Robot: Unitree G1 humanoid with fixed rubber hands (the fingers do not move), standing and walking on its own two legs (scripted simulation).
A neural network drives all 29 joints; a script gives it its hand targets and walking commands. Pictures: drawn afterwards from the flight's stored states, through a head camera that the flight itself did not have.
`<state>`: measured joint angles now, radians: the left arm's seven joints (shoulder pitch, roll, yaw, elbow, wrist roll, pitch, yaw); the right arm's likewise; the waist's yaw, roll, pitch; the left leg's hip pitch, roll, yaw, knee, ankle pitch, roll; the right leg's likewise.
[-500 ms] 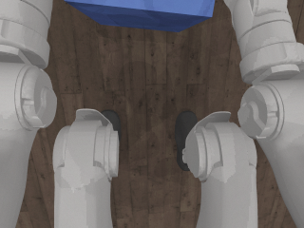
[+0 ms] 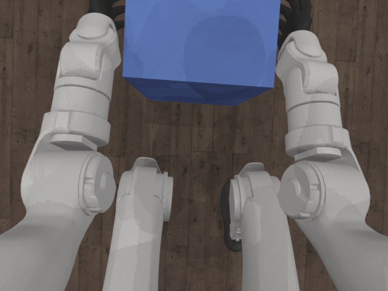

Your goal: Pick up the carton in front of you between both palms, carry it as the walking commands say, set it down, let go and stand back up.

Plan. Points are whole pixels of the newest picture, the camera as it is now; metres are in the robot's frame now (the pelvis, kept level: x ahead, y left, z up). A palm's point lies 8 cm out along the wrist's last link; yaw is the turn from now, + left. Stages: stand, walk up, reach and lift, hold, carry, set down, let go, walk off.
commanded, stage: reach and lift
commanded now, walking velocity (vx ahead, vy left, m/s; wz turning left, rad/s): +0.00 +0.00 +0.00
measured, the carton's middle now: (198, 42) +0.55 +0.03 -0.16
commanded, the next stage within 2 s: none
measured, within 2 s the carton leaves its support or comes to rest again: neither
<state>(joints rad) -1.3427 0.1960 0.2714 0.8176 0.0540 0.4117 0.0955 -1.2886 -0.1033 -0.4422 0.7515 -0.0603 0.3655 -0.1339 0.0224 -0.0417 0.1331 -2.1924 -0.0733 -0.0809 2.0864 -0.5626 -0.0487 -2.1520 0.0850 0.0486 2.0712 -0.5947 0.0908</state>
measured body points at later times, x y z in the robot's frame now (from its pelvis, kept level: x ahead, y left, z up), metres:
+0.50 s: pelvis +0.00 -0.01 +0.11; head +0.27 +0.01 +0.48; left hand +0.51 +0.17 +0.06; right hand +0.52 -0.13 +0.06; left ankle +0.11 +0.13 -0.37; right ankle +0.11 -0.14 -0.37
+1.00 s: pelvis +0.05 +0.00 +0.26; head +0.19 +0.01 +0.68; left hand +0.45 +0.16 +0.22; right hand +0.46 -0.14 +0.22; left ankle +0.11 +0.13 -0.37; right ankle +0.11 -0.14 -0.37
